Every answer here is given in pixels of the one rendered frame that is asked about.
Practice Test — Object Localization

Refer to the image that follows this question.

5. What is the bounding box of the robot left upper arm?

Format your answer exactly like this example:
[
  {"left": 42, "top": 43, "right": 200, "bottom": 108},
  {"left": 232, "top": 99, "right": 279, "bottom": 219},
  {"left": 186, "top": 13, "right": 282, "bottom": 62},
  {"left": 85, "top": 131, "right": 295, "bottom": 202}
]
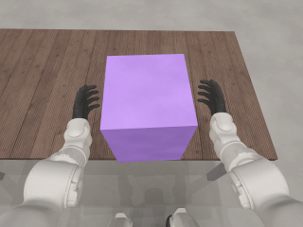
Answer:
[{"left": 0, "top": 159, "right": 83, "bottom": 227}]

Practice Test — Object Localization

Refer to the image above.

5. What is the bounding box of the robot right shin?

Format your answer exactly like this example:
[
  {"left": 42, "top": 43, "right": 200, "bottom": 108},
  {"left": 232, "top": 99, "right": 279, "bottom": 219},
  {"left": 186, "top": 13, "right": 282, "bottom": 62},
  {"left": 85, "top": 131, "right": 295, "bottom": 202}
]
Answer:
[{"left": 173, "top": 208, "right": 187, "bottom": 215}]

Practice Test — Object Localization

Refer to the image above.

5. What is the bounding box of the robot left forearm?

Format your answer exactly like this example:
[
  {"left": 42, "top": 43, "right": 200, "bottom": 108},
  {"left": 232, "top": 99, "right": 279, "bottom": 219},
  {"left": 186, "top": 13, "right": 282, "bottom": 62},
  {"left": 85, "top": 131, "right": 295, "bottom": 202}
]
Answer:
[{"left": 24, "top": 118, "right": 93, "bottom": 199}]

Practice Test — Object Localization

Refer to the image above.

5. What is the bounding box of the robot right forearm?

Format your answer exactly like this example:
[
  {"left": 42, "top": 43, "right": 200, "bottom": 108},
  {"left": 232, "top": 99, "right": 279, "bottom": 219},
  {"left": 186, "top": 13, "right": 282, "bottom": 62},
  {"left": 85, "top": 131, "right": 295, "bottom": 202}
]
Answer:
[{"left": 209, "top": 113, "right": 289, "bottom": 194}]

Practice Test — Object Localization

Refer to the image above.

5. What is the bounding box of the robot right upper arm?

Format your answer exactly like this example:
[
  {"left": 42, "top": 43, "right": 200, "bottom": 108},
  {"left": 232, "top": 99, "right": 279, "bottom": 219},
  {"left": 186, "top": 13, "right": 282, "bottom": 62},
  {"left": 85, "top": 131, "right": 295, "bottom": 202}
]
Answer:
[{"left": 227, "top": 158, "right": 303, "bottom": 227}]

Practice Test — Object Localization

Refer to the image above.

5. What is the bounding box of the table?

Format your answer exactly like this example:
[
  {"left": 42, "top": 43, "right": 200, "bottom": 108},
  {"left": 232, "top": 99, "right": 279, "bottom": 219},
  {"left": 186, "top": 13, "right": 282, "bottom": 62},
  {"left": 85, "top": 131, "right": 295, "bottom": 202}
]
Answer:
[{"left": 0, "top": 28, "right": 278, "bottom": 181}]

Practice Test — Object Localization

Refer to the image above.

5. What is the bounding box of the carton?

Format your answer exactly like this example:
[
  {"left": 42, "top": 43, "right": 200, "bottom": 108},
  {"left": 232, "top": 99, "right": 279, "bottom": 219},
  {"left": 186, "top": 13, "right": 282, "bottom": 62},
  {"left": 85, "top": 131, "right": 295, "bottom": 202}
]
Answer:
[{"left": 100, "top": 54, "right": 198, "bottom": 163}]

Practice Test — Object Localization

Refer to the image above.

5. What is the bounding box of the right robot hand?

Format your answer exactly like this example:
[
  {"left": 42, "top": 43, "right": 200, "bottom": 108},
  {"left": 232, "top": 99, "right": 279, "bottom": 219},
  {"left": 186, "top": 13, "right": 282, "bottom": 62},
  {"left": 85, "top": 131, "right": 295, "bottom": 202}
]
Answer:
[{"left": 197, "top": 79, "right": 226, "bottom": 116}]

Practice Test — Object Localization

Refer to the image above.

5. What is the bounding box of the left robot hand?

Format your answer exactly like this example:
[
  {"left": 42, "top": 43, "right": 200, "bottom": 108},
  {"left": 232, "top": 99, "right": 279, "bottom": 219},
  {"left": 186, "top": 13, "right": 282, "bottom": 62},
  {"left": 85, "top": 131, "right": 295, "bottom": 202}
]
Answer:
[{"left": 72, "top": 84, "right": 100, "bottom": 121}]

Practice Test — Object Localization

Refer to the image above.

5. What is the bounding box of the right robot thigh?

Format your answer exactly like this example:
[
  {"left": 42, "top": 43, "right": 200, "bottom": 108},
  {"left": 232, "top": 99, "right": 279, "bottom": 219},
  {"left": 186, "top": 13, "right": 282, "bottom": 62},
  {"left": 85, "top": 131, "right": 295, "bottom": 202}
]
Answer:
[{"left": 169, "top": 212, "right": 201, "bottom": 227}]

